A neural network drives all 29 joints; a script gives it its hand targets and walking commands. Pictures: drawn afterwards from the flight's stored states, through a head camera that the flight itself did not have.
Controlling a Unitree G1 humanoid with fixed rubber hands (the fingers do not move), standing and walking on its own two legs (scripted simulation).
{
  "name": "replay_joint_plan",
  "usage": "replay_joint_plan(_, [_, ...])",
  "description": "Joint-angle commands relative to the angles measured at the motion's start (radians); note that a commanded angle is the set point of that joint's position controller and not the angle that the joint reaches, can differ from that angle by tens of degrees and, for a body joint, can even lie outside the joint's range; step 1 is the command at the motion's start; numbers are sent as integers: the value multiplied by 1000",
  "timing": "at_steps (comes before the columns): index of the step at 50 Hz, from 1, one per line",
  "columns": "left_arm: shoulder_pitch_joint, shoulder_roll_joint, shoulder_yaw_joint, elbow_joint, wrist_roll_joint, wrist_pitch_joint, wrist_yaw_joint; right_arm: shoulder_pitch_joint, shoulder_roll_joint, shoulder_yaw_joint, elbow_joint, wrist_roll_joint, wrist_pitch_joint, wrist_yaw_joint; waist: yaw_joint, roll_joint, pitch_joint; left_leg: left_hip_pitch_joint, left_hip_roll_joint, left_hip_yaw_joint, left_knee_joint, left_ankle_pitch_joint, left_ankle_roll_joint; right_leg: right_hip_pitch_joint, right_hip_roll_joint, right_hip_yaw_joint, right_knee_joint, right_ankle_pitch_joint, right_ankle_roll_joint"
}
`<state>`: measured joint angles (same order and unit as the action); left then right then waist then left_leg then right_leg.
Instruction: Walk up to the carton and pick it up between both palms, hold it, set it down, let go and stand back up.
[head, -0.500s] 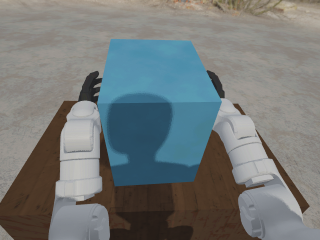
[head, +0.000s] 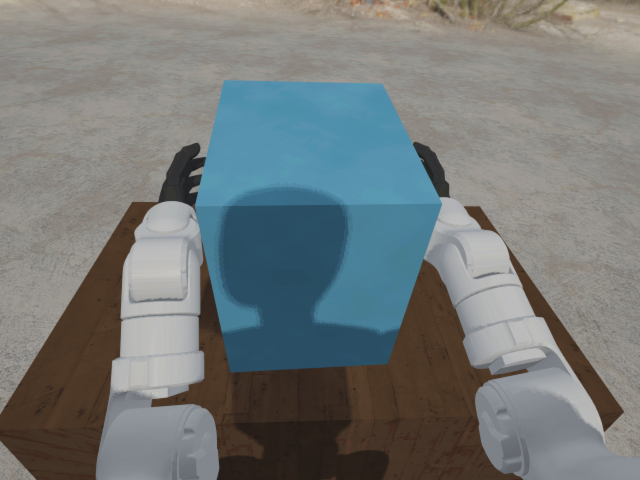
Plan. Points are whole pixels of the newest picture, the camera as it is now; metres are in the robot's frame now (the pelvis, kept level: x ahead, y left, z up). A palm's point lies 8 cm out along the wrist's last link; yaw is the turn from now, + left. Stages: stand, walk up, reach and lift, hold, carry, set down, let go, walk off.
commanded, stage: hold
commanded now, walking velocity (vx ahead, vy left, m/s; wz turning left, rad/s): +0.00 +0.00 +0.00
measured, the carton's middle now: (307, 225) +0.39 +0.01 +0.19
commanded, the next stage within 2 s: none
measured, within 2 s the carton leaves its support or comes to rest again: neither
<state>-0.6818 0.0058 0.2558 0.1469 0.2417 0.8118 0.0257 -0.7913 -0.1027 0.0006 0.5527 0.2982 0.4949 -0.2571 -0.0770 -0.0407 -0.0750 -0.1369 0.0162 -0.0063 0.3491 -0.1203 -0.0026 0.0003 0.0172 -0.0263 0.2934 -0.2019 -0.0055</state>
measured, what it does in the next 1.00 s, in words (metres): stands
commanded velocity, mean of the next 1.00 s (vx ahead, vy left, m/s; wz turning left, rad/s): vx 0.00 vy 0.00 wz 0.00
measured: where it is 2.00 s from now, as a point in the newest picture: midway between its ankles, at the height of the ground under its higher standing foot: outside the picture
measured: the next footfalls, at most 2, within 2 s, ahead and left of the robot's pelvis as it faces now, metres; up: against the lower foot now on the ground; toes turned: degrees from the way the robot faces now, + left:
none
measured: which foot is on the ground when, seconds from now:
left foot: down 0.00-1.00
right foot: down 0.00-1.00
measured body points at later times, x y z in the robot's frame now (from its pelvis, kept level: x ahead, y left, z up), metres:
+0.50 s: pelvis +0.00 +0.00 +0.00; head -0.07 +0.03 +0.44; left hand +0.37 +0.15 +0.23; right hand +0.38 -0.14 +0.23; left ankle +0.05 +0.12 -0.75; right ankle -0.02 -0.11 -0.75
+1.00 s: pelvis +0.00 +0.00 +0.00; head -0.07 +0.03 +0.44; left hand +0.37 +0.15 +0.23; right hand +0.38 -0.15 +0.23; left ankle +0.05 +0.12 -0.75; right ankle -0.02 -0.11 -0.75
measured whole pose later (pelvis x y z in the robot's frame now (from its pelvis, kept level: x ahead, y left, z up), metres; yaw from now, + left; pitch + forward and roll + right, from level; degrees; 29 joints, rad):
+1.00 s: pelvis +0.00 +0.00 +0.00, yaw +0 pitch -5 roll -1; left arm -0.67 0.00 0.26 0.12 0.23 0.82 0.04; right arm -0.80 -0.11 0.01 0.55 0.32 0.50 -0.26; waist -0.07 -0.04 -0.09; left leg -0.14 0.02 -0.01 0.35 -0.12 -0.01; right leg -0.01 0.02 -0.01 0.29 -0.20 -0.01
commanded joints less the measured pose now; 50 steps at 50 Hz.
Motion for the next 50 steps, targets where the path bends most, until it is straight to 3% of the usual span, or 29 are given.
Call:
replay_joint_plan(1, [-790, -613, -485, -123, -162, -78, -138, -895, 669, 339, -338, 114, -61, 103, -11, 74, -387, 318, -39, -5, 9, 184, -11, -106, 45, -10, -52, 160, 74])
replay_joint_plan(8, [-789, -614, -488, -131, -163, -78, -135, -893, 667, 342, -341, 121, -61, 104, -11, 78, -396, 324, -39, -7, 14, 202, -15, -103, 47, -11, -50, 170, 73])
replay_joint_plan(9, [-820, -625, -503, -196, -189, -92, -127, -922, 682, 358, -378, 139, -68, 106, 5, 68, -461, 348, -35, -10, 23, 252, -16, -106, 53, -12, -40, 193, 80])
replay_joint_plan(11, [-806, -617, -505, -196, -189, -88, -115, -896, 671, 369, -373, 151, -62, 103, 3, 74, -452, 376, -35, -14, 38, 291, -21, -122, 56, -12, -44, 209, 80])
replay_joint_plan(18, [-782, -605, -484, -144, -167, -68, -130, -877, 649, 331, -322, 124, -48, 102, -4, 73, -369, 331, -33, -6, 2, 184, -11, -137, 44, -5, -62, 133, 78])
replay_joint_plan(37, [-790, -598, -473, -152, -173, -79, -131, -889, 676, 358, -348, 142, -46, 91, 2, 59, -407, 338, -43, -8, 21, 228, -8, -110, 43, 0, -50, 213, 92])
replay_joint_plan(50, [-799, -604, -486, -158, -177, -75, -127, -882, 669, 348, -334, 140, -38, 97, -1, 71, -397, 333, -37, -10, 14, 206, -14, -127, 44, -1, -53, 172, 84])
